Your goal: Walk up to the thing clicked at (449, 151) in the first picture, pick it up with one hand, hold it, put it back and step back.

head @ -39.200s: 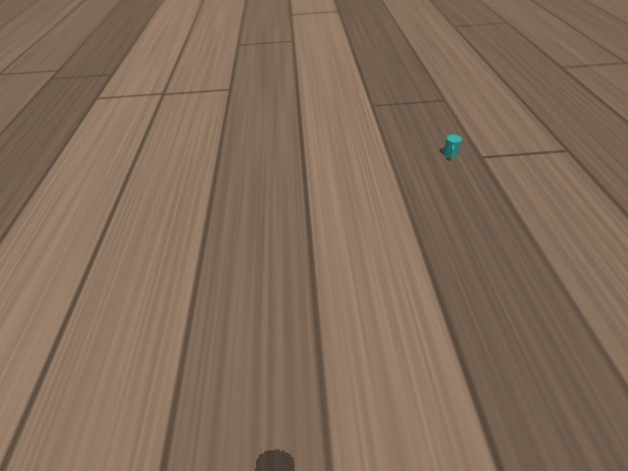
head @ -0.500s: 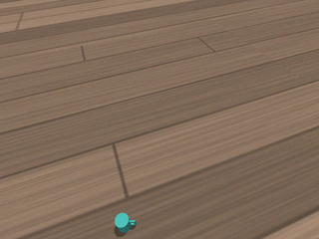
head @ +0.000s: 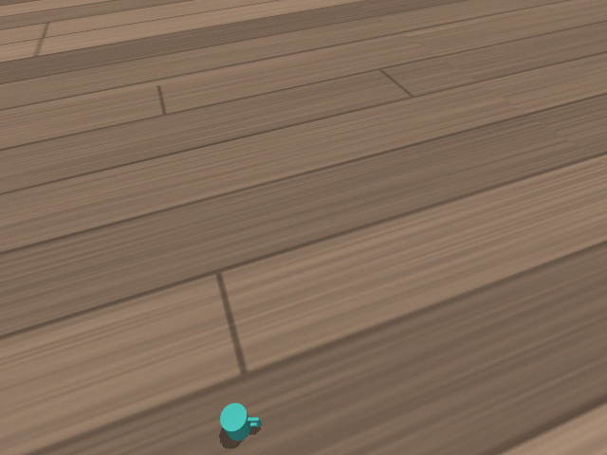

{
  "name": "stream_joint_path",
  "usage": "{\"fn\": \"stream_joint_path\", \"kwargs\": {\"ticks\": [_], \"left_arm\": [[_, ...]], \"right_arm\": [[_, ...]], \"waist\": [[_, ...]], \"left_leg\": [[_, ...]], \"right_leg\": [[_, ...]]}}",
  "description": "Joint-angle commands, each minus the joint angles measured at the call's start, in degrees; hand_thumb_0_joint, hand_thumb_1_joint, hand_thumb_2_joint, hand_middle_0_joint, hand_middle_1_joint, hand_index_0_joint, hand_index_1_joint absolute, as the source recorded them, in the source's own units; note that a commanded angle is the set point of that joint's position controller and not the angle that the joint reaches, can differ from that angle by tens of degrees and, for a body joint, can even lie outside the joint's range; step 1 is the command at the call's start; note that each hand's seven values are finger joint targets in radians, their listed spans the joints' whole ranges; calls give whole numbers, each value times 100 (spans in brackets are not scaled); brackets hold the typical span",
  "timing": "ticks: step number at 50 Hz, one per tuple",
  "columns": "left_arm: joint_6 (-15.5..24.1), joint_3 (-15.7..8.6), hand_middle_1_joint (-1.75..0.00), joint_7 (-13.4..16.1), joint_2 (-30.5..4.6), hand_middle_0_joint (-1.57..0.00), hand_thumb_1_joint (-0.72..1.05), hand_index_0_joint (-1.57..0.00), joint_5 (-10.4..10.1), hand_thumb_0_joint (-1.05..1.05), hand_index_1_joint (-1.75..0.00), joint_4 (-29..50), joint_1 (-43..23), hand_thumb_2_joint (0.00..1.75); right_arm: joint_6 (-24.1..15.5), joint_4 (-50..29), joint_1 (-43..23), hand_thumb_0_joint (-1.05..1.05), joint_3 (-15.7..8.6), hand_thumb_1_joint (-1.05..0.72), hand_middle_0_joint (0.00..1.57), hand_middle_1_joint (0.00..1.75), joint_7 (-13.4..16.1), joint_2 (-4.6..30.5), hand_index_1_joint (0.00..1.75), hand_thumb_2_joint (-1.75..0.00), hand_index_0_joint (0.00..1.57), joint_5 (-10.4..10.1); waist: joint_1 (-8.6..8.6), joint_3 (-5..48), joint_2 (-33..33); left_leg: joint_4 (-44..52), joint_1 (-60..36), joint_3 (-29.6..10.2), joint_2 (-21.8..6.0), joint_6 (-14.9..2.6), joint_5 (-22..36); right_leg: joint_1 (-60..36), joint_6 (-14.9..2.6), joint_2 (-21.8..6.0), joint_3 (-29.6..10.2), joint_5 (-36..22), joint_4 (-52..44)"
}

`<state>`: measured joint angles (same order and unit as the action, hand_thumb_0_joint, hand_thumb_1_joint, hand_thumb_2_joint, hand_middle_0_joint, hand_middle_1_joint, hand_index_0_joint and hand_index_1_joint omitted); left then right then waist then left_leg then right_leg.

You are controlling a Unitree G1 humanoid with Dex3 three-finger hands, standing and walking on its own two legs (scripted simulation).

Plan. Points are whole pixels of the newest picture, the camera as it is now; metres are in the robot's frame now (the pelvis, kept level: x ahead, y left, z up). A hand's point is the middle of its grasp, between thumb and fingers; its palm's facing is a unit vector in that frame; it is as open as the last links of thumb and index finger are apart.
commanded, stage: stand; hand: left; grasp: from above
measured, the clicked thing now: (242, 422) +0.42 +0.25 -0.73
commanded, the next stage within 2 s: rise first in 0.48 s
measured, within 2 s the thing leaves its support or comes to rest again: neither
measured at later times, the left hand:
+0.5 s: hand out of the picture +0.07 +0.26 -0.15, palm faces -0.04 -0.94 -0.35, open 7.3 cm
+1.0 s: hand out of the picture +0.15 +0.26 -0.18, palm faces -0.10 -0.92 -0.38, open 12.2 cm
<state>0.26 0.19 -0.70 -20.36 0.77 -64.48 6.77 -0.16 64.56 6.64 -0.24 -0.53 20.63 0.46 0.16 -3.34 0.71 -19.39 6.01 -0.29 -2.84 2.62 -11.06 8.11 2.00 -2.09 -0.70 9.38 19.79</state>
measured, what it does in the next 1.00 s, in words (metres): stands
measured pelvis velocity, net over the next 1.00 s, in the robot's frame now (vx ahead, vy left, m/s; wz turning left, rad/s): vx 0.00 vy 0.01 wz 0.01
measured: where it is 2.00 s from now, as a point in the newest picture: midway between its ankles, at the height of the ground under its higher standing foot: outside the picture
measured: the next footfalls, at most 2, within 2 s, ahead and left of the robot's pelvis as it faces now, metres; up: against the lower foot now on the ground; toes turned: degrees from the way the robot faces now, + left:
none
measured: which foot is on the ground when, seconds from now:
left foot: down 0.00-1.00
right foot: down 0.00-1.00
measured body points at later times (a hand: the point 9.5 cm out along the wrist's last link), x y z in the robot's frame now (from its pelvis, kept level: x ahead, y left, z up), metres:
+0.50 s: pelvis +0.00 +0.00 +0.00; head +0.01 +0.00 +0.45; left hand +0.07 +0.30 -0.13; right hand +0.07 -0.30 -0.14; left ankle +0.00 +0.15 -0.75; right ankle +0.02 -0.14 -0.75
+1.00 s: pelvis +0.00 +0.01 -0.04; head +0.06 +0.01 +0.41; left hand +0.16 +0.31 -0.16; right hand +0.11 -0.25 -0.15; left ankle +0.00 +0.15 -0.75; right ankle +0.02 -0.14 -0.75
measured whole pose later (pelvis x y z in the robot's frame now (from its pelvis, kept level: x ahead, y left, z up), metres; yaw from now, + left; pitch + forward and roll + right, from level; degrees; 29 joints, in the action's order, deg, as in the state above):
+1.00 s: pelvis +0.00 +0.01 -0.04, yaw +0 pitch +9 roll -1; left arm -8.0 -7.0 -2.1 -19.0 9.7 -51.5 0.7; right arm -3.3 41.0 13.2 -1.9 0.9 14.1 -1.3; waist 1.8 2.4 0.4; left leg -43.6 31.2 -1.2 -2.4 2.0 -21.6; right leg 32.2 2.6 -2.3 -1.0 18.9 41.8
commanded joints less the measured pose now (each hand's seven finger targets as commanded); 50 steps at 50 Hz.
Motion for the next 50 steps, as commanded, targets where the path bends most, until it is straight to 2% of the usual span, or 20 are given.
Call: {"fn": "stream_joint_path", "kwargs": {"ticks": [1, 3, 13, 16, 22, 28, 29, 30, 31, 32, 33, 35, 36, 37, 39, 40, 42, 44, 47, 50], "left_arm": [[139, -265, -30, 97, -1255, -20, 90, -20, -31, 0, -30, 346, -194, 90], [126, -279, -30, 97, -1280, -20, 90, -20, -18, 0, -30, 345, -216, 90], [131, -283, -30, 93, -1247, -20, 90, -20, -22, 0, -30, 361, -144, 90], [132, -280, -30, 95, -1242, -20, 90, -20, -22, 0, -30, 364, -185, 90], [110, -281, -30, 90, -1284, -20, 90, -20, -2, 0, -30, 348, -179, 90], [135, -279, -30, 87, -1246, -20, 90, -20, -20, 0, -30, 351, -114, 90], [139, -268, -38, 89, -1240, -28, 82, -28, -16, 0, -38, 350, -99, 98], [681, -295, -46, 164, -243, -24, 74, -20, -306, 0, -46, 2361, -2109, 95], [669, -401, -53, 216, -578, -25, 66, -21, -300, 0, -54, 2069, -2836, 94], [432, -681, -60, 250, -933, -23, 58, -20, -217, 0, -62, 950, -1784, 92], [332, -786, -68, 173, -999, -20, 50, -20, -164, 0, -70, 606, -1311, 89], [400, -1080, -84, 88, -1560, -17, 34, -19, 61, 0, -83, 995, -1881, 86], [353, -1194, -91, 14, -1577, -15, 27, -17, 185, 0, -88, 735, -1466, 87], [251, -1142, -97, -70, -1383, -13, 19, -17, 361, 0, -93, 294, -913, 88], [151, -1381, -102, -169, -1438, -11, 3, -14, 620, 0, -99, 582, -568, 91], [67, -1358, -105, -170, -1367, -9, -5, -13, 654, 0, -102, 932, -538, 92], [-249, -1170, -110, -133, -1040, -7, -21, -10, 743, 0, -107, 1123, -355, 94], [-561, -1088, -107, -97, -987, -7, -37, -8, 846, 0, -106, 1362, -610, 98], [-855, -916, -107, -64, -814, -7, -57, -7, 910, 0, -108, 1767, -663, 100], [-871, -1021, -107, -21, -760, -7, -58, -7, 1020, 0, -108, 2138, -717, 100]], "right_arm": [[-121, -344, -183, 0, -246, -90, 20, 30, 48, 1198, 30, -90, 20, 2], [-108, -357, -183, 0, -251, -90, 20, 30, 56, 1188, 30, -90, 20, 13], [-141, -384, -169, 0, -244, -90, 20, 30, 59, 1213, 30, -90, 20, 7], [-134, -380, -140, 0, -240, -90, 20, 30, 63, 1199, 30, -90, 20, 3], [-110, -373, -131, 0, -248, -90, 20, 30, 55, 1189, 30, -90, 20, 10], [-138, -397, -152, 0, -248, -90, 20, 30, 53, 1223, 30, -90, 20, 10], [-136, -400, -169, 0, -247, -95, 20, 30, 53, 1208, 30, -92, 20, 4], [-450, -2026, -147, 0, 52, -100, 20, 30, 180, 180, 30, -93, 20, -362], [-468, -1687, 139, 0, 3, -95, 20, 30, 255, 355, 30, -92, 20, -374], [-411, -1589, 297, 0, -57, -93, 20, 30, 295, 508, 30, -91, 20, -366], [-358, -1738, 334, 0, -145, -92, 20, 30, 297, 552, 30, -91, 20, -360], [-416, -1889, 526, 0, -341, -91, 20, 30, 384, 576, 30, -90, 20, -277], [-463, -1982, 552, 0, -391, -92, 20, 30, 368, 533, 30, -91, 20, -223], [-461, -2017, 680, 0, -424, -95, 20, 30, 343, 492, 30, -91, 20, -176], [-487, -2259, 656, 0, -527, -93, 20, 30, 284, 421, 30, -91, 20, -100], [-494, -2427, 640, 0, -555, -93, 20, 30, 276, 391, 30, -91, 20, -108], [-474, -2655, 578, 0, -523, -92, 20, 30, 268, 320, 30, -90, 20, -142], [-484, -2890, 376, 0, -514, -90, 20, 30, 241, 330, 30, -90, 20, -171], [-542, -3129, 328, 0, -521, -90, 20, 30, 187, 292, 30, -90, 20, -190], [-666, -3242, 534, 0, -564, -90, 20, 30, 142, 273, 30, -90, 20, -158]], "waist": [[-8, 394, -87], [-2, 321, -148], [-24, 519, -45], [-13, 465, -58], [-5, 283, -132], [-30, 471, -40], [-37, 446, -96], [633, 89, -85], [491, 362, -248], [405, 236, -387], [222, 231, -405], [165, 1145, -261], [121, 1305, -234], [94, 1364, -286], [-215, 1901, 57], [-239, 2123, 276], [-199, 1848, 247], [-95, 1494, 31], [-9, 1342, -79], [73, 1529, -110]], "left_leg": [[316, 123, -321, -471, -319, 445], [339, 195, -321, -454, -318, 178], [290, 51, -320, -505, -335, 704], [296, 119, -302, -485, -342, 626], [402, 208, -346, -470, -328, 60], [314, 98, -334, -469, -336, 537], [309, 70, -342, -474, -338, 534], [-157, 800, 399, 310, -307, -226], [-247, 763, 386, 343, -326, -326], [-351, 967, 401, 385, -343, -492], [-543, 1137, 403, 354, -325, -348], [-892, 1162, 346, 348, -319, 60], [-1071, 1359, 304, 370, -301, 231], [-1278, 1589, 281, 390, -293, 300], [-1540, 1702, 290, 456, -250, 493], [-1531, 1615, 315, 480, -221, 565], [-1504, 1728, 288, 460, -191, 505], [-1597, 1976, 223, 398, -191, 240], [-1866, 2328, 166, 318, -191, -80], [-2346, 2689, 130, 265, -208, -191]], "right_leg": [[-111, -265, -509, -392, -481, -341], [-62, -276, -508, -420, -227, -377], [-225, -281, -520, -376, -843, -214], [-238, -270, -536, -385, -769, -267], [-21, -293, -497, -400, -88, -346], [-156, -277, -517, -378, -654, -256], [-112, -272, -509, -364, -609, -274], [1099, -148, 171, 151, 17, 41], [764, -114, 156, 198, 247, 68], [859, -150, 186, 245, 520, 106], [935, -172, 220, 280, 507, 284], [833, -150, 169, 233, -50, 703], [827, -148, 155, 245, -259, 920], [947, -157, 151, 237, -345, 1113], [817, -204, 139, 198, -433, 1374], [768, -215, 135, 173, -467, 1400], [1017, -213, 165, 208, -338, 1365], [1368, -210, 205, 284, -21, 1392], [1869, -228, 263, 352, 399, 1682], [2328, -227, 280, 359, 484, 2203]]}}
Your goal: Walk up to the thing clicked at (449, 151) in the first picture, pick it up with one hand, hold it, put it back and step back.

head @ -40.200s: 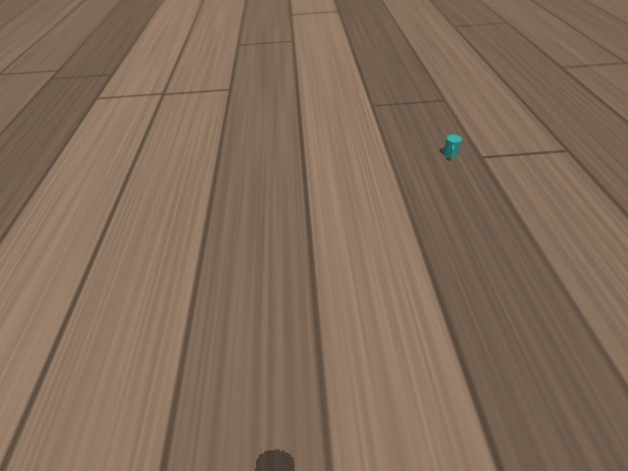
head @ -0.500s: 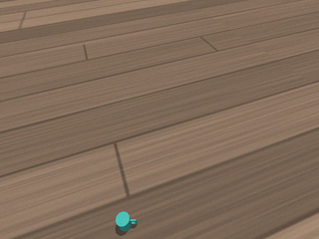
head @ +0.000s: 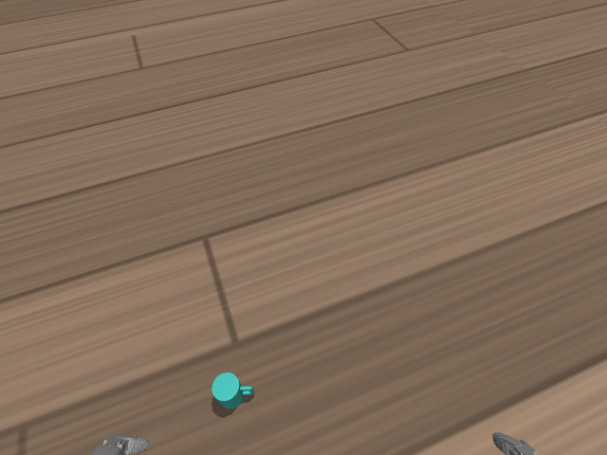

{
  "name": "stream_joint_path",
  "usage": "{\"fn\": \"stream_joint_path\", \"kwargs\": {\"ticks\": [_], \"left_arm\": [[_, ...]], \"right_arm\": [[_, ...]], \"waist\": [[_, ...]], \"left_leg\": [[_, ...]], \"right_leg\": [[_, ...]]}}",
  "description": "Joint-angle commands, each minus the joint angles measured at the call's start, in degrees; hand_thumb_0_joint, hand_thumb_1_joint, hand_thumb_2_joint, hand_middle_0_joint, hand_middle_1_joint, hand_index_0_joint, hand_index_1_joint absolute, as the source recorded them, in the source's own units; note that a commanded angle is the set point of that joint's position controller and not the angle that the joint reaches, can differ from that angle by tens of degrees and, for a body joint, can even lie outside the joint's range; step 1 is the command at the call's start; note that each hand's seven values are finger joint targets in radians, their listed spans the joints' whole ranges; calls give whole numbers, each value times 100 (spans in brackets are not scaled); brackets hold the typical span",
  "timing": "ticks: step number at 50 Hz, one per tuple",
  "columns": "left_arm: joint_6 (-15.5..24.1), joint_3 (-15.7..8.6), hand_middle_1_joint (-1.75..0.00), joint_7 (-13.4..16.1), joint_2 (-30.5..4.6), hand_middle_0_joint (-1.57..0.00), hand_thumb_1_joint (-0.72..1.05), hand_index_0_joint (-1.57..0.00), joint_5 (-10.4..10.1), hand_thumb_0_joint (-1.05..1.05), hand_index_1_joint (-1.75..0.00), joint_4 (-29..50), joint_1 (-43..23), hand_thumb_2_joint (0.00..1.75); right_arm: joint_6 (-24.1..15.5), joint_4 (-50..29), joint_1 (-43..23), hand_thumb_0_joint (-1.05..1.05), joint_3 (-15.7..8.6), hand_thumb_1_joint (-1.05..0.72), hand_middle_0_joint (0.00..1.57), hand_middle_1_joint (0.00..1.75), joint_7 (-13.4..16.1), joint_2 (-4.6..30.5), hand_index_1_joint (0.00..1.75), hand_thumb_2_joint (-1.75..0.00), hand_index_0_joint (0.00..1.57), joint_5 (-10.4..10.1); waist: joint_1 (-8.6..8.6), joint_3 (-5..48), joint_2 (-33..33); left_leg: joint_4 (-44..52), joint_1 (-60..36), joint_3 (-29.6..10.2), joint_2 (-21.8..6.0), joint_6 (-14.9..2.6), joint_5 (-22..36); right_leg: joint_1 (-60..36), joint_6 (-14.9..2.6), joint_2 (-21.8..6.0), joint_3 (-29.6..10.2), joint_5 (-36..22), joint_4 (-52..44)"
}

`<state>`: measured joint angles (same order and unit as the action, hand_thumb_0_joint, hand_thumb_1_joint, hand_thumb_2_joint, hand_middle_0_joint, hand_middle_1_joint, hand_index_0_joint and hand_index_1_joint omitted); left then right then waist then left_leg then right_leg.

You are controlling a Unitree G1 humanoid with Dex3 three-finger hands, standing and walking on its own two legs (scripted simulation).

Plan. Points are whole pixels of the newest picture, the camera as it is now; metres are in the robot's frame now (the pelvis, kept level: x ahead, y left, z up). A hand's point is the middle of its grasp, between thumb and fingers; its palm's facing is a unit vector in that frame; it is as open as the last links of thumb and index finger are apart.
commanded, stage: rise first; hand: left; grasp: from above
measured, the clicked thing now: (234, 390) +0.42 +0.24 -0.70
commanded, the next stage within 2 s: none
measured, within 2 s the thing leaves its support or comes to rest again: neither
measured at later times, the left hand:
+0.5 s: hand out of the picture +0.13 +0.26 -0.21, palm faces -0.19 -0.86 -0.47, open 14.1 cm
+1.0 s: hand (165, 452) +0.23 +0.31 -0.39, palm faces -0.45 -0.45 -0.77, open 13.9 cm
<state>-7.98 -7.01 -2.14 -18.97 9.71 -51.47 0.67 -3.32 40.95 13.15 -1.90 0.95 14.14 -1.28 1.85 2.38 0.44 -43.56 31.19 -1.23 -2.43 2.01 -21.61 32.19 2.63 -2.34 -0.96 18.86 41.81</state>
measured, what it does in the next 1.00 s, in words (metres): lowers itself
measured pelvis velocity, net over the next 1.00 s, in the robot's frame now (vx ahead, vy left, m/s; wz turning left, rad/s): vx -0.06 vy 0.00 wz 0.00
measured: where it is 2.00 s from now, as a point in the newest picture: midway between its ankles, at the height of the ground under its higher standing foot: outside the picture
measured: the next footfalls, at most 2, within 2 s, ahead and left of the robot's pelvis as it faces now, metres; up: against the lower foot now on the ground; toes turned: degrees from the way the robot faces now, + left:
none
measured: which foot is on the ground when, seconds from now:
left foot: down 0.00-1.00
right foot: down 0.00-1.00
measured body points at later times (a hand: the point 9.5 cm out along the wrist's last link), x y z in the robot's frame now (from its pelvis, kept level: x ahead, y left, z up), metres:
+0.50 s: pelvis +0.00 +0.01 -0.07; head +0.10 +0.02 +0.36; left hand +0.14 +0.31 -0.17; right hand +0.18 -0.24 -0.16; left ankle +0.00 +0.14 -0.71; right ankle +0.02 -0.15 -0.71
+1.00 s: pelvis -0.06 +0.00 -0.25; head +0.14 +0.01 +0.15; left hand +0.25 +0.33 -0.34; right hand +0.13 -0.28 -0.37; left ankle +0.00 +0.14 -0.71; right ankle +0.02 -0.15 -0.71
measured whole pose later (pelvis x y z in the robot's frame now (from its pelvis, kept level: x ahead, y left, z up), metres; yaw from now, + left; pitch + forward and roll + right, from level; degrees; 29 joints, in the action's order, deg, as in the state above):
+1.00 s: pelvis -0.06 +0.00 -0.25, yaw +0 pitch +33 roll -2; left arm 7.8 -10.1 3.3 -30.7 40.5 -41.3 -13.2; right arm -9.9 36.4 3.5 -3.8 -1.5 17.7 0.5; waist 1.9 8.6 0.7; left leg -108.5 101.2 -6.0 -0.4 3.6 -40.7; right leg 101.7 3.3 -2.0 -1.5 37.5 105.9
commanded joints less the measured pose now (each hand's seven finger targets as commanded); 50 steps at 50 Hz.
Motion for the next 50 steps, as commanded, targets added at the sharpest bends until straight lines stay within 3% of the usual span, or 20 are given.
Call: {"fn": "stream_joint_path", "kwargs": {"ticks": [1, 5, 7, 13, 16, 25, 27, 29, 32, 36, 40, 42, 43, 46, 48, 50], "left_arm": [[11, -388, -108, 149, -956, -7, -57, -7, 171, 0, -108, 1044, -136, 99], [183, -505, -107, 245, -1015, -6, -61, -4, 368, 0, -109, 1969, 277, 103], [152, -517, -108, 267, -1010, -5, -60, -4, 422, 0, -109, 2288, 598, 102], [-270, -447, -108, 267, -929, -8, -61, -7, 505, 0, -109, 3177, 1241, 100], [-430, -373, -108, 259, -815, -9, -60, -9, 529, 0, -108, 3338, 1423, 97], [-495, -441, -110, 265, -866, -8, -53, -9, 667, 0, -108, 3831, 1940, 93], [-443, -474, -109, 274, -979, -8, -54, -9, 715, 0, -108, 3967, 1744, 94], [-328, -472, -109, 290, -1131, -7, -54, -8, 876, 0, -108, 3762, 1292, 93], [3, -513, -109, 306, -1371, -6, -52, -8, 1218, 0, -107, 3175, 676, 93], [645, -604, -109, 359, -1636, -5, -51, -6, 1742, 0, -108, 2602, 5, 95], [1244, -544, -110, 408, -1876, -8, -51, -9, 2205, 0, -108, 2441, -494, 94], [1471, -780, -108, 504, -2263, -8, -54, -9, 2504, 0, -108, 2145, -778, 96], [1554, -889, -110, 561, -2458, -8, -53, -9, 2641, 0, -109, 2050, -876, 95], [1686, -952, -111, 738, -2690, -8, -56, -9, 3053, 0, -110, 1686, -1419, 97], [1771, -855, -112, 794, -2696, -9, -57, -10, 3236, 0, -111, 1628, -1968, 98], [1845, -1048, -113, 853, -3077, -8, -56, -9, 3395, 0, -111, 1554, -2383, 98]], "right_arm": [[-393, -922, -81, 0, -419, -90, 20, 30, -17, 908, 30, -90, 20, 28], [-545, -1128, -63, 0, -445, -88, 20, 30, -13, 820, 30, -90, 20, 65], [-570, -1205, -64, 0, -465, -88, 20, 30, 6, 831, 30, -90, 20, 79], [-585, -1452, -140, 0, -439, -94, 20, 30, 25, 812, 30, -91, 20, 85], [-625, -1548, -205, 0, -387, -95, 20, 30, 45, 776, 30, -91, 20, 102], [-760, -1811, -265, 0, -353, -93, 20, 30, 10, 722, 30, -91, 20, 118], [-792, -1829, -276, 0, -350, -92, 20, 30, -13, 739, 30, -91, 20, 102], [-838, -1800, -335, 0, -329, -92, 20, 30, -10, 750, 30, -91, 20, 102], [-914, -1677, -458, 0, -339, -90, 20, 30, -44, 815, 30, -90, 20, 116], [-1026, -1508, -510, 0, -407, -87, 20, 30, -100, 911, 30, -89, 20, 127], [-1065, -1309, -513, 0, -491, -89, 20, 30, -141, 1045, 30, -90, 20, 130], [-1032, -1197, -505, 0, -513, -91, 20, 30, -161, 1134, 30, -90, 20, 131], [-1001, -1138, -514, 0, -517, -92, 20, 30, -165, 1157, 30, -90, 20, 136], [-878, -1015, -414, 0, -560, -93, 20, 30, -204, 1219, 30, -91, 20, 138], [-813, -925, -340, 0, -605, -94, 20, 30, -242, 1248, 30, -91, 20, 155], [-750, -803, -228, 0, -630, -93, 20, 30, -273, 1321, 30, -91, 20, 190]], "waist": [[-75, 1187, 5], [-182, 1717, 342], [-129, 1804, 421], [-64, 2014, 416], [10, 1836, 357], [-61, 2115, 431], [-26, 2235, 440], [108, 2091, 343], [141, 1902, 288], [94, 2332, 256], [50, 3035, 425], [-64, 3217, 506], [-129, 3359, 579], [-109, 3663, 543], [-61, 3885, 495], [-122, 4297, 551]], "left_leg": [[-127, 203, 221, 224, -143, 958], [-677, 477, 195, 195, -118, 1176], [-802, 535, 166, 164, -106, 1269], [-1130, 786, 37, 110, -125, 1349], [-1287, 1116, 11, 114, -131, 1015], [-1902, 1719, -15, 148, -139, 962], [-2068, 1852, -35, 151, -154, 949], [-2320, 2231, -21, 171, -185, 632], [-2822, 2983, -13, 202, -222, 36], [-3532, 3723, 85, 269, -252, -464], [-4193, 4177, 63, 278, -222, -301], [-4465, 4467, 22, 286, -197, -298], [-4632, 4575, 40, 289, -188, -202], [-5076, 4928, 67, 301, -186, -65], [-5381, 5156, 114, 307, -219, -124], [-5618, 5189, 107, 301, -218, -9]], "right_leg": [[16, -286, 298, 384, -551, 219], [436, -323, 255, 326, -697, 832], [565, -321, 258, 323, -745, 1006], [780, -319, 236, 328, -807, 1317], [1067, -314, 243, 347, -544, 1452], [1667, -347, 224, 360, -422, 2079], [1830, -352, 235, 356, -442, 2254], [2133, -337, 226, 331, -258, 2389], [2888, -339, 199, 272, 252, 2841], [3545, -323, 180, 168, 627, 3467], [4134, -341, 179, 151, 443, 4243], [4526, -361, 185, 175, 491, 4625], [4607, -365, 172, 182, 407, 4804], [4881, -367, 160, 246, 293, 5217], [5068, -353, 164, 251, 340, 5372], [5113, -353, 149, 283, 278, 5619]]}}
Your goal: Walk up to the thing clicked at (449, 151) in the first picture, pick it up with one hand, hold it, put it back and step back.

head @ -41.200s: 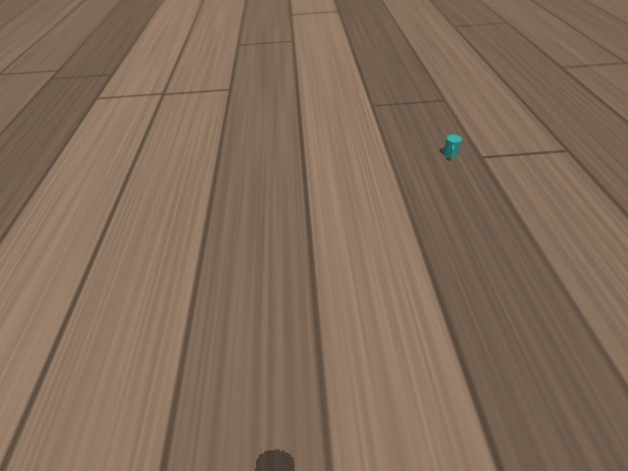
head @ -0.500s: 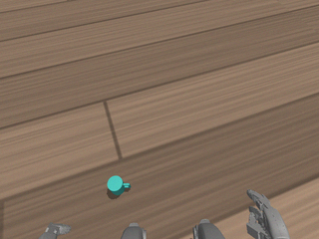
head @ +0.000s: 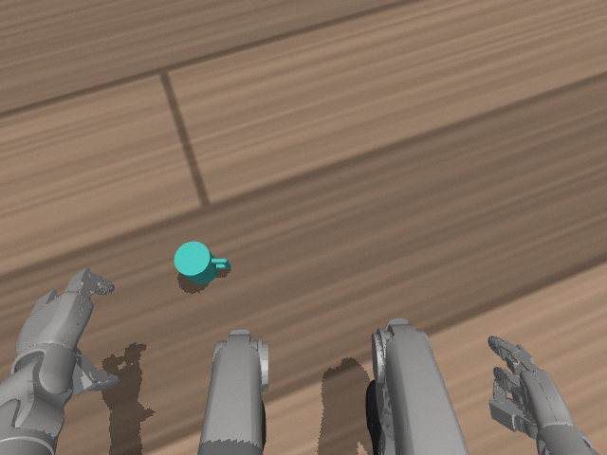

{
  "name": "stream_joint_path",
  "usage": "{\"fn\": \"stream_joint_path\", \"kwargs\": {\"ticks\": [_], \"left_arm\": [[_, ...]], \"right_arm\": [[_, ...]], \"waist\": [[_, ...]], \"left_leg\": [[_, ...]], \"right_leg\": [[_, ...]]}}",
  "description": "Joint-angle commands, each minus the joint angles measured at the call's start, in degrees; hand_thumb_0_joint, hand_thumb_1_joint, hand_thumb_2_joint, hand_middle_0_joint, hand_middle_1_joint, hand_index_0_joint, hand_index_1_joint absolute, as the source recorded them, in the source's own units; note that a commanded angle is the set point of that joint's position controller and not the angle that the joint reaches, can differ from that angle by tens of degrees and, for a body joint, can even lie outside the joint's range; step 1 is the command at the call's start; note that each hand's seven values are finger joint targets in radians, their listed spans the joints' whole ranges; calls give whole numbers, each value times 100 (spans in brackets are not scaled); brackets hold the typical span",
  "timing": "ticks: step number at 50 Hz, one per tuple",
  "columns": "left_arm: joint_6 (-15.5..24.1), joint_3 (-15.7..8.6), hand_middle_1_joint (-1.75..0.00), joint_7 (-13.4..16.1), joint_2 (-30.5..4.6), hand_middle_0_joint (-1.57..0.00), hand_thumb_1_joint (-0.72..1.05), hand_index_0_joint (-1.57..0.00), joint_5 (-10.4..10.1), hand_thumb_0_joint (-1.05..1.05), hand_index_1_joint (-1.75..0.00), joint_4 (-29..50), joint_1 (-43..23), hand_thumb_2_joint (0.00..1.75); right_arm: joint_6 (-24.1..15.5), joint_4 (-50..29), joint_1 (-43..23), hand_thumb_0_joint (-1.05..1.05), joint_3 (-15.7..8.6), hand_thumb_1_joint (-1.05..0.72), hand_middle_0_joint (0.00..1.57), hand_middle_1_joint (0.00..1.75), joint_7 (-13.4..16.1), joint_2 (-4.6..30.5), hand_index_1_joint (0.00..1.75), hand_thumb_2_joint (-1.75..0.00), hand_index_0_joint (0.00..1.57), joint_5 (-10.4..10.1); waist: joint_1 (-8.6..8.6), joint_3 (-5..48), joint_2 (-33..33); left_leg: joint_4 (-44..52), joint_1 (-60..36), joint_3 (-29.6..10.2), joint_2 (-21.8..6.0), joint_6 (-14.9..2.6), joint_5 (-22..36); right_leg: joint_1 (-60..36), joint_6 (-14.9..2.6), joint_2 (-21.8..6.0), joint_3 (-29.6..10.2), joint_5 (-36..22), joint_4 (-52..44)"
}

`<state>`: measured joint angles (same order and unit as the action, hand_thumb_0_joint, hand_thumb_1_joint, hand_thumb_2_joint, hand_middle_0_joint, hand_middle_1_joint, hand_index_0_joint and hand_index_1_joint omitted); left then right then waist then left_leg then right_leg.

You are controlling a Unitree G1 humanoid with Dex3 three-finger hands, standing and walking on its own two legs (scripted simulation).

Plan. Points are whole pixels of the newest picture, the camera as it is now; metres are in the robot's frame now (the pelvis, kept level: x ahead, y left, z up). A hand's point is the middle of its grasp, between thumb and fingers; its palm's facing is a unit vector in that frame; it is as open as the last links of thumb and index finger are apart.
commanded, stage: rise first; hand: left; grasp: from above
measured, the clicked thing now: (204, 263) +0.48 +0.24 -0.45
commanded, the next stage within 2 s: approach in 1.38 s
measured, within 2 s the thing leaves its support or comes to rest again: neither
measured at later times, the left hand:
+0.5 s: hand (116, 299) +0.37 +0.34 -0.24, palm faces -0.47 -0.14 -0.87, open 13.9 cm
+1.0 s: hand (132, 280) +0.41 +0.34 -0.30, palm faces -0.47 -0.01 -0.88, open 13.6 cm
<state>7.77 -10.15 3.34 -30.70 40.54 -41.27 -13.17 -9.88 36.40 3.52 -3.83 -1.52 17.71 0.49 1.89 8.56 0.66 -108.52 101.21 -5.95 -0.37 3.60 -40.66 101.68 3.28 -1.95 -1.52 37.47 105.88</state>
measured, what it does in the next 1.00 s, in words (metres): lowers itself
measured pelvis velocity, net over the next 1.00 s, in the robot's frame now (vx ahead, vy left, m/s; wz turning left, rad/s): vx -0.03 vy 0.03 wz -0.07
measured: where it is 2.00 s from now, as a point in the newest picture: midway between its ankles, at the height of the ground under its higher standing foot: outside the picture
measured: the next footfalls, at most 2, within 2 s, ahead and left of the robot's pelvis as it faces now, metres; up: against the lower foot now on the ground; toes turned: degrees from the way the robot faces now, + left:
none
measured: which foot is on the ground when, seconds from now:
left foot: down 0.00-1.00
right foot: down 0.00-1.00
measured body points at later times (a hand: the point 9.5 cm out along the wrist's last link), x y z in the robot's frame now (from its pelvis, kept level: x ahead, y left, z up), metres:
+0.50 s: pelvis -0.04 +0.01 -0.11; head +0.17 +0.06 +0.28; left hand +0.39 +0.34 -0.19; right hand +0.04 -0.28 -0.23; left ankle +0.06 +0.14 -0.46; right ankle +0.08 -0.15 -0.46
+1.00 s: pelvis -0.03 +0.03 -0.14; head +0.20 +0.09 +0.24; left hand +0.43 +0.34 -0.25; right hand +0.04 -0.25 -0.25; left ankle +0.06 +0.14 -0.46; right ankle +0.08 -0.14 -0.46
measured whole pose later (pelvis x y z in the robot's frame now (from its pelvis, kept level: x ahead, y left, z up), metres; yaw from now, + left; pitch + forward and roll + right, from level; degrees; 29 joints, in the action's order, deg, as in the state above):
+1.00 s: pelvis -0.03 +0.03 -0.14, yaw -4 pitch +34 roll -10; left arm 20.6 -9.0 19.9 -45.3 76.9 -76.9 -47.9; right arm -0.3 42.5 7.4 0.5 -8.4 15.4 7.8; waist 9.9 4.6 0.2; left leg -135.2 128.8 -8.7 3.2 1.2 -40.3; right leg 124.8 3.6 -1.4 -1.7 37.3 127.9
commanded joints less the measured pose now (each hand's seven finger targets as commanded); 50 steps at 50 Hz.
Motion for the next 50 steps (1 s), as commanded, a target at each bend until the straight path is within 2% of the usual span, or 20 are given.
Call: {"fn": "stream_joint_path", "kwargs": {"ticks": [1, 3, 4, 8, 12, 13, 14, 16, 22, 24, 26, 31, 33, 37, 41, 43, 44, 45, 48, 50], "left_arm": [[298, -707, -111, 311, -1946, -8, -57, -9, 395, 0, -110, 399, -1088, 99], [373, -756, -110, 322, -2228, -8, -55, -9, 578, 0, -109, 293, -1525, 99], [413, -713, -109, 318, -2218, -8, -56, -8, 658, 0, -109, 178, -1750, 101], [572, -737, -109, 301, -2586, -6, -53, -7, 1024, 0, -108, -202, -2400, 101], [772, -621, -107, 302, -2696, -6, -52, -6, 1334, 0, -106, -752, -2817, 102], [833, -655, -106, 323, -2783, -6, -53, -6, 1399, 0, -105, -874, -2875, 102], [912, -516, -106, 333, -2711, -6, -53, -7, 1468, 0, -105, -923, -3073, 101], [1072, -574, -103, 432, -2917, -7, -52, -7, 1614, 0, -103, -1091, -3254, 101], [1369, -568, -97, 940, -3177, -9, -50, -9, 2212, 0, -97, -1533, -3882, 99], [1402, -388, -95, 1122, -3006, -10, -48, -10, 2374, 0, -95, -1639, -4172, 98], [1370, -416, -93, 1309, -3083, -12, -46, -11, 2569, 0, -93, -1845, -4251, 96], [1258, -244, -90, 1538, -3072, -14, -43, -14, 2953, 0, -90, -2171, -4605, 93], [1216, -212, -91, 1609, -3085, -14, -43, -14, 3050, 0, -91, -2237, -4740, 93], [1192, -148, -94, 1691, -3029, -12, -44, -13, 3206, 0, -93, -2389, -4909, 92], [1202, -191, -94, 1767, -3081, -14, -41, -16, 3374, 0, -93, -2604, -4883, 89], [1218, -102, -95, 1786, -2911, -13, -44, -14, 3459, 0, -94, -2819, -4822, 92], [1269, -104, -95, 1805, -2976, -14, -43, -15, 3473, 0, -94, -2671, -4990, 91], [1287, -246, -95, 1842, -3188, -13, -43, -14, 3480, 0, -94, -2454, -5170, 91], [1305, -143, -98, 1920, -2944, -12, -46, -12, 3514, 0, -97, -2827, -4972, 93], [1338, -234, -99, 2005, -3089, -10, -48, -11, 3544, 0, -98, -2808, -5165, 95]], "right_arm": [[-59, -312, 739, 0, -456, -93, 20, 30, -39, 967, 30, -91, 20, 44], [17, -261, 826, 0, -468, -92, 20, 30, -51, 992, 30, -91, 20, 59], [56, -189, 872, 0, -440, -92, 20, 30, -59, 995, 30, -91, 20, 77], [219, -59, 1056, 0, -405, -89, 20, 30, -90, 1074, 30, -90, 20, 98], [368, 18, 1138, 0, -339, -88, 20, 30, -124, 1054, 30, -90, 20, 135], [401, 33, 1101, 0, -294, -89, 20, 30, -140, 1046, 30, -90, 20, 141], [429, 50, 1080, 0, -266, -89, 20, 30, -164, 1043, 30, -90, 20, 172], [482, 46, 1042, 0, -225, -89, 20, 30, -204, 1055, 30, -90, 20, 190], [639, 199, 1115, 0, -132, -90, 20, 30, -316, 1155, 30, -90, 20, 314], [679, 259, 1138, 0, -114, -89, 20, 30, -346, 1155, 30, -90, 20, 368], [728, 301, 1197, 0, -120, -89, 20, 30, -369, 1195, 30, -90, 20, 406], [801, 387, 1292, 0, -142, -89, 20, 30, -439, 1230, 30, -90, 20, 510], [827, 405, 1295, 0, -139, -90, 20, 30, -476, 1263, 30, -90, 20, 540], [884, 433, 1352, 0, -181, -90, 20, 30, -527, 1307, 30, -90, 20, 589], [920, 439, 1418, 0, -141, -90, 20, 30, -575, 1250, 30, -90, 20, 649], [937, 473, 1432, 0, -109, -91, 20, 30, -601, 1238, 30, -90, 20, 700], [939, 467, 1418, 0, -110, -91, 20, 30, -613, 1239, 30, -90, 20, 705], [940, 462, 1411, 0, -146, -91, 20, 30, -608, 1277, 30, -90, 20, 697], [942, 473, 1490, 0, -81, -91, 20, 30, -648, 1224, 30, -90, 20, 769], [942, 512, 1489, 0, -81, -91, 20, 30, -650, 1234, 30, -90, 20, 792]], "waist": [[-110, 3722, 436], [-93, 3888, 341], [-18, 3848, 325], [23, 4014, 417], [169, 3506, 220], [155, 3349, 245], [218, 3103, 402], [193, 2940, 566], [343, 2986, 1034], [454, 3034, 1205], [465, 3066, 1178], [570, 3241, 1394], [596, 3297, 1695], [712, 3369, 1681], [710, 3301, 1480], [800, 3142, 1417], [812, 3224, 1528], [720, 3467, 1649], [851, 3232, 1513], [898, 3322, 1421]], "left_leg": [[743, -1651, 585, 100, -397, 1756], [552, -1393, 604, 104, -433, 1574], [464, -1308, 595, 110, -444, 1490], [204, -1131, 567, 114, -459, 1384], [-44, -421, 612, 175, -542, 715], [-40, -310, 593, 188, -540, 555], [-47, -192, 575, 189, -543, 320], [-19, -155, 488, 189, -535, -23], [-273, -347, 395, 240, -489, 60], [-387, -402, 406, 253, -471, 216], [-462, -399, 415, 275, -474, 340], [-571, -555, 356, 291, -435, 552], [-530, -709, 281, 284, -378, 694], [-567, -891, 121, 254, -332, 875], [-753, -585, 233, 312, -404, 946], [-797, -614, 193, 302, -402, 1042], [-830, -624, 199, 300, -403, 1097], [-822, -745, 202, 294, -382, 1129], [-888, -619, 220, 307, -414, 1150], [-979, -515, 253, 315, -447, 1152]], "right_leg": [[-1773, -405, 112, 349, -1477, -710], [-1749, -387, 114, 374, -1318, -605], [-1610, -390, 112, 386, -1244, -538], [-1308, -396, 124, 486, -1099, -224], [-995, -373, 169, 547, -493, -164], [-835, -387, 179, 580, -310, -104], [-589, -393, 189, 602, -121, -45], [-309, -408, 209, 660, 153, 77], [369, -466, 202, 781, -30, 473], [535, -479, 189, 792, -195, 583], [601, -467, 183, 814, -303, 628], [781, -473, 160, 868, -506, 848], [923, -462, 111, 870, -624, 992], [1128, -462, 84, 923, -750, 1178], [964, -449, 113, 868, -797, 1134], [1120, -437, 106, 878, -815, 1183], [1106, -434, 112, 878, -863, 1224], [1069, -445, 96, 849, -911, 1239], [1079, -417, 119, 881, -895, 1222], [1028, -425, 148, 874, -931, 1244]]}}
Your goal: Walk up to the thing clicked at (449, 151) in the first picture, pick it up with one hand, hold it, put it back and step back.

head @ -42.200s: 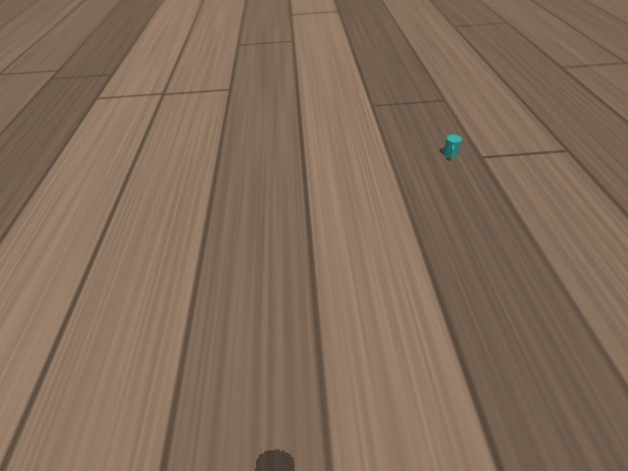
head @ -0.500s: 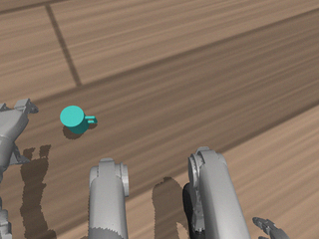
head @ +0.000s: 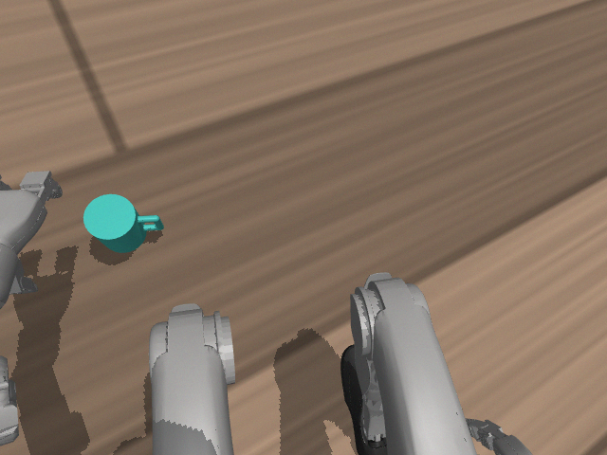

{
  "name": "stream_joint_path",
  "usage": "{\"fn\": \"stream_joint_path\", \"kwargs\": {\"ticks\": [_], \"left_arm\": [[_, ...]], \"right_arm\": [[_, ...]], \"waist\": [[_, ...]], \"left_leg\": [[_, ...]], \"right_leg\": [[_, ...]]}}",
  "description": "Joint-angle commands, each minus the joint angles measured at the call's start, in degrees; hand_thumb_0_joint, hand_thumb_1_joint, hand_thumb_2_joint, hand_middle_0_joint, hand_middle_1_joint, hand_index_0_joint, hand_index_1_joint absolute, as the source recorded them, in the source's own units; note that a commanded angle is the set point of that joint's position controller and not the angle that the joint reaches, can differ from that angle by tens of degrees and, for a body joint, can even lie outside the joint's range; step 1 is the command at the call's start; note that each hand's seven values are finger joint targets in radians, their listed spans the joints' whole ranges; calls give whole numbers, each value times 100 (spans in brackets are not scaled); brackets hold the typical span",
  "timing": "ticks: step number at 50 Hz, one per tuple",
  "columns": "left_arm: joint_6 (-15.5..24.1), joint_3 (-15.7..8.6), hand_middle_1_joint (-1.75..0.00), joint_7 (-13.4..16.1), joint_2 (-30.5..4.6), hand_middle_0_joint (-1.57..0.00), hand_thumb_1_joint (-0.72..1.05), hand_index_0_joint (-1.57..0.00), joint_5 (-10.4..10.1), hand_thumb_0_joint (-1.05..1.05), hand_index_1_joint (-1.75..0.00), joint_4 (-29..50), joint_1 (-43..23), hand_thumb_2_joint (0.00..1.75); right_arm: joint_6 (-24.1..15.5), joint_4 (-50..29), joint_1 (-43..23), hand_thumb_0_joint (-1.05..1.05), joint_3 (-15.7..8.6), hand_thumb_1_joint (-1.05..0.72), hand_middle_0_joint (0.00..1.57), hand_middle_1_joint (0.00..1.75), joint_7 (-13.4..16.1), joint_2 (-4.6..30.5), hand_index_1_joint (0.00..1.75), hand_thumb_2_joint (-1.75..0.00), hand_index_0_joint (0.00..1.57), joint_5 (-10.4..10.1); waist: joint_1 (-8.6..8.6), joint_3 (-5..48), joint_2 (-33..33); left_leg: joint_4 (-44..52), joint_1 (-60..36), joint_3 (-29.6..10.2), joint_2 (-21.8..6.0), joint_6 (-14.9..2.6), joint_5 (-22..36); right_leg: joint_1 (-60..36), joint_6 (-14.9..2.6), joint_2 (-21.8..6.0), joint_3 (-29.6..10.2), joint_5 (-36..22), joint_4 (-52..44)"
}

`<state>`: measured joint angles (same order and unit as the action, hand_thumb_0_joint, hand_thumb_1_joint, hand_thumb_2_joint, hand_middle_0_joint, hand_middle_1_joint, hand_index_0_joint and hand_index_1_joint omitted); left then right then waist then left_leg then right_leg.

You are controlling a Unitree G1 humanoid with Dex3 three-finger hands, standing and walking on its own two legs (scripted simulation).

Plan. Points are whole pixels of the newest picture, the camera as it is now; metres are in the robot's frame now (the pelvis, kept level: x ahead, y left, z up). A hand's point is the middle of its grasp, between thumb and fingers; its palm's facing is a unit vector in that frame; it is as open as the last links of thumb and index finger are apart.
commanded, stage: rise first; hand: left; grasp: from above
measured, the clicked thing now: (128, 224) +0.49 +0.25 -0.30
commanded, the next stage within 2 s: approach in 0.38 s
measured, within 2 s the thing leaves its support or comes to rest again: neither
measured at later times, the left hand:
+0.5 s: hand (42, 238) +0.43 +0.33 -0.18, palm faces -0.45 -0.07 -0.89, open 14.0 cm
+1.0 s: hand (111, 175) +0.52 +0.24 -0.17, palm faces -0.38 -0.01 -0.92, open 13.9 cm
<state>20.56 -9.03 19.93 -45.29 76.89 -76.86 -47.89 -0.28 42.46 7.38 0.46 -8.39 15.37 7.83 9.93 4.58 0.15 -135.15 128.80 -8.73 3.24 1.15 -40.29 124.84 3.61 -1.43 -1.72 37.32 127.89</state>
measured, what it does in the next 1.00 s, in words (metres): stands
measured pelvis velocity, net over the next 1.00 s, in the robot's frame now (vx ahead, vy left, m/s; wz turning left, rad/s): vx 0.01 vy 0.00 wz -0.03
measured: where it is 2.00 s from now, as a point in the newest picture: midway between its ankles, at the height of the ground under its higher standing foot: (291, 446)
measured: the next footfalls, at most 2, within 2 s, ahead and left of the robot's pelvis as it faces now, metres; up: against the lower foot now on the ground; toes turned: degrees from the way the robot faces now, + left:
none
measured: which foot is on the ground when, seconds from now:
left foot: down 0.00-1.00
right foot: down 0.00-1.00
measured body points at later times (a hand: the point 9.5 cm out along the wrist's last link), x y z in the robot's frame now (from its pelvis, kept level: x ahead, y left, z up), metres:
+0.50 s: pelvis +0.01 +0.00 -0.01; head +0.25 +0.07 +0.36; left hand +0.45 +0.33 -0.13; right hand +0.07 -0.29 -0.11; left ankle +0.07 +0.12 -0.32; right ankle +0.11 -0.17 -0.32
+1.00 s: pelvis +0.01 +0.00 -0.01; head +0.25 +0.06 +0.36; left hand +0.54 +0.24 -0.12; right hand +0.03 -0.28 -0.10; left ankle +0.07 +0.12 -0.32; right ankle +0.11 -0.16 -0.32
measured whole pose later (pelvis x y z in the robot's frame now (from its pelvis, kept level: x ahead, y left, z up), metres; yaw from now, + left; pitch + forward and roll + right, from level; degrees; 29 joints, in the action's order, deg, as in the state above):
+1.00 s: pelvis +0.01 +0.00 -0.01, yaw -2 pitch +37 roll -10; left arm 6.4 -5.0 26.5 -42.5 76.8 -90.0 -64.3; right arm -2.2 41.1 9.8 4.2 -8.7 16.4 8.0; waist 19.2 3.7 2.3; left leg -136.6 132.7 -8.9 2.1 1.0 -41.2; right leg 129.6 3.6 -0.4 -1.7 36.8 128.9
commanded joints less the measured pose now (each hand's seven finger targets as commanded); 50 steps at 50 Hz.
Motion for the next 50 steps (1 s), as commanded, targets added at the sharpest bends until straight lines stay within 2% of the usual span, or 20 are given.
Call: {"fn": "stream_joint_path", "kwargs": {"ticks": [1, 2, 3, 8, 11, 17, 20, 23, 24, 26, 30, 33, 34, 36, 38, 40, 41, 42, 45, 50], "left_arm": [[55, -332, -100, 370, -1588, -10, -48, -11, -89, 0, -99, 595, -1595, 95], [78, -392, -102, 424, -1709, -9, -48, -10, -121, 0, -100, 846, -1836, 95], [36, -395, -102, 463, -1648, -8, -51, -9, -73, 0, -101, 546, -1574, 97], [-8, -363, -104, 611, -1637, -7, -52, -8, -50, 0, -103, 525, -1742, 98], [-84, -387, -104, 643, -1652, -7, -52, -8, -62, 0, -103, 462, -1646, 98], [-207, -407, -104, 618, -1663, -7, -54, -8, -167, 0, -103, 410, -1597, 99], [-193, -501, -104, 608, -1863, -7, -54, -7, -173, 0, -104, 463, -1616, 99], [-183, -452, -105, 597, -1775, -6, -54, -7, -186, 0, -104, 352, -1585, 99], [-163, -457, -100, 607, -1791, -7, -61, -3, -178, 0, -104, 371, -1652, 107], [-172, -305, -106, 597, -1556, -7, -53, -8, -186, 0, -105, 210, -1678, 98], [-127, 26, -107, 670, -1298, -7, -53, -8, -182, 0, -106, 403, -2469, 98], [-172, 353, -107, 760, -893, -7, -54, -8, -146, 0, -106, 366, -2766, 100], [-194, 293, -108, 814, -1062, -7, -53, -8, -147, 0, -107, 559, -3099, 99], [-343, 405, -109, 890, -849, -7, -53, -8, -161, 0, -107, 451, -3135, 98], [-551, 443, -108, 971, -847, -7, -54, -8, -35, 0, -107, 189, -3250, 99], [-783, 227, -107, 1075, -1171, -7, -54, -8, -1, 0, -106, 179, -3483, 99], [-931, 223, -107, 1099, -1153, -7, -55, -8, 21, 0, -106, -97, -3390, 100], [-1071, 223, -106, 1102, -1136, -7, -55, -8, 46, 0, -106, -312, -3331, 100], [-1413, 297, -106, 969, -1074, -8, -54, -8, 64, 0, -105, -809, -3207, 100], [-1675, 229, -105, 594, -1239, -8, -53, -9, -314, 0, -104, -845, -2676, 99]], "right_arm": [[-27, -86, 1127, 0, -493, -91, 20, 30, 23, 1467, 30, -90, 20, 74], [-42, -92, 1076, 0, -522, -91, 20, 30, 26, 1464, 30, -90, 20, 81], [-47, -70, 1122, 0, -494, -91, 20, 30, 23, 1480, 30, -90, 20, 99], [-62, -64, 1105, 0, -486, -91, 20, 30, 3, 1476, 30, -90, 20, 140], [-78, -47, 1132, 0, -486, -91, 20, 30, 9, 1480, 30, -90, 20, 141], [-106, -53, 1195, 0, -466, -91, 20, 30, -25, 1492, 30, -90, 20, 164], [-96, -42, 1182, 0, -451, -91, 20, 30, -10, 1494, 30, -90, 20, 160], [-82, -14, 1144, 0, -442, -91, 20, 30, -24, 1488, 30, -90, 20, 162], [-78, -10, 1145, 0, -435, -91, 20, 30, -19, 1503, 30, -91, 20, 170], [-89, 4, 1168, 0, -419, -91, 20, 30, -37, 1503, 30, -90, 20, 179], [-137, 71, 1231, 0, -416, -91, 20, 30, -31, 1527, 30, -90, 20, 192], [-204, 127, 1345, 0, -422, -91, 20, 30, 5, 1547, 30, -90, 20, 177], [-221, 138, 1362, 0, -436, -91, 20, 30, 23, 1555, 30, -90, 20, 152], [-253, 147, 1426, 0, -435, -91, 20, 30, 32, 1547, 30, -90, 20, 162], [-247, 155, 1498, 0, -385, -91, 20, 30, 54, 1560, 30, -90, 20, 149], [-222, 87, 1476, 0, -371, -91, 20, 30, 69, 1579, 30, -90, 20, 119], [-206, 48, 1469, 0, -321, -91, 20, 30, 63, 1565, 30, -90, 20, 115], [-190, 11, 1423, 0, -296, -91, 20, 30, 51, 1551, 30, -90, 20, 99], [-171, -107, 1384, 0, -168, -91, 20, 30, 14, 1590, 30, -90, 20, 47], [-185, -296, 1319, 0, -10, -91, 20, 30, -12, 1621, 30, -90, 20, -33]], "waist": [[95, 3649, 1524], [56, 3823, 1581], [26, 3698, 1629], [137, 3673, 1700], [96, 3762, 1734], [161, 3680, 1637], [150, 3816, 1601], [167, 3747, 1556], [177, 3749, 1588], [267, 3590, 1556], [549, 3558, 1752], [739, 3580, 1743], [715, 3788, 1862], [775, 3814, 2019], [846, 3861, 2072], [732, 4046, 2343], [722, 4024, 2387], [682, 3995, 2365], [799, 3639, 2112], [674, 3548, 1692]], "left_leg": [[1687, -3250, 545, -44, -198, 1141], [1654, -3241, 569, -53, -213, 1074], [1690, -3270, 551, -58, -192, 1102], [1635, -3159, 578, -51, -212, 1062], [1599, -3245, 606, -48, -214, 1158], [1521, -3117, 623, -52, -241, 1206], [1419, -3037, 672, -30, -269, 1252], [1419, -2971, 657, -25, -272, 1202], [1428, -2942, 661, -24, -272, 1156], [1428, -2964, 623, -39, -255, 1128], [1347, -2949, 603, -65, -264, 1013], [1313, -3011, 611, -91, -268, 928], [1326, -3077, 612, -92, -260, 932], [1347, -3220, 621, -126, -236, 1058], [1399, -3297, 608, -129, -218, 1204], [1504, -3406, 604, -146, -171, 1348], [1526, -3362, 612, -139, -168, 1385], [1578, -3316, 611, -133, -160, 1371], [1542, -2962, 602, -107, -194, 1300], [1461, -2473, 664, -36, -296, 1200]], "right_leg": [[-1291, -441, 76, 886, -928, -949], [-1327, -448, 99, 887, -904, -950], [-1249, -441, 79, 897, -908, -901], [-1204, -424, 90, 924, -913, -855], [-1233, -428, 93, 908, -995, -869], [-1349, -422, 80, 905, -1075, -847], [-1525, -430, 101, 879, -1144, -874], [-1423, -447, 124, 906, -1097, -849], [-1422, -435, 124, 913, -1067, -856], [-1246, -427, 109, 948, -1029, -835], [-1094, -422, 118, 972, -1012, -816], [-1057, -407, 154, 1012, -990, -890], [-1073, -431, 166, 1003, -1000, -870], [-1075, -402, 150, 1023, -1110, -837], [-1084, -414, 161, 1047, -1258, -812], [-1055, -420, 121, 1015, -1373, -772], [-1070, -436, 121, 1013, -1413, -749], [-1028, -474, 127, 1004, -1417, -739], [-1034, -502, 103, 993, -1404, -770], [-1618, -485, 110, 884, -1339, -852]]}}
